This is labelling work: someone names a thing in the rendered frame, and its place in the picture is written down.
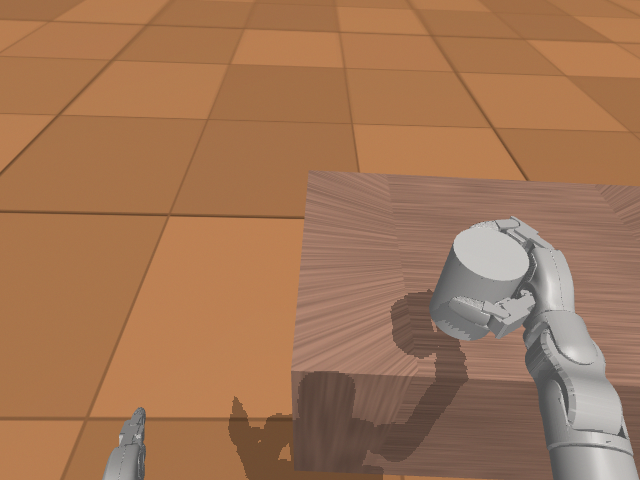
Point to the right robot hand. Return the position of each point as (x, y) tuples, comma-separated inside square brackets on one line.
[(546, 286)]

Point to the left robot hand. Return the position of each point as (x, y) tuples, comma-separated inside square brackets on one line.
[(126, 462)]

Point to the can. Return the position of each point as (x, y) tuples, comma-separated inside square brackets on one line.
[(483, 264)]

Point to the right robot arm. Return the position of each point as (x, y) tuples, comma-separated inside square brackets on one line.
[(582, 414)]

